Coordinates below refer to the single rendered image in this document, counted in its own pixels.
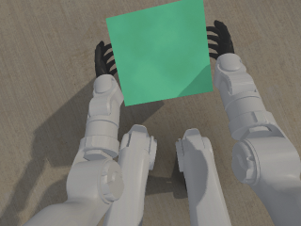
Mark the right robot shin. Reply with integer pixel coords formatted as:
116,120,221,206
182,128,214,178

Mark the right robot upper arm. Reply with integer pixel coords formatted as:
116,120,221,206
231,136,301,226

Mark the left robot upper arm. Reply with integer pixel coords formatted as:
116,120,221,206
22,158,125,226

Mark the left robot forearm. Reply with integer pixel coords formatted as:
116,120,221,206
66,74,124,194

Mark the robot left hand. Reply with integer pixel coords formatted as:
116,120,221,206
94,41,118,78

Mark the robot right hand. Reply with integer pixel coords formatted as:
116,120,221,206
206,20,235,60

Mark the left robot thigh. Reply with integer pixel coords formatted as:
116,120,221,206
103,131,157,226

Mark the carton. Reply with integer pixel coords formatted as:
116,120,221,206
105,0,214,106

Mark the right robot forearm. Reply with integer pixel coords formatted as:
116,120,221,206
213,53,301,173

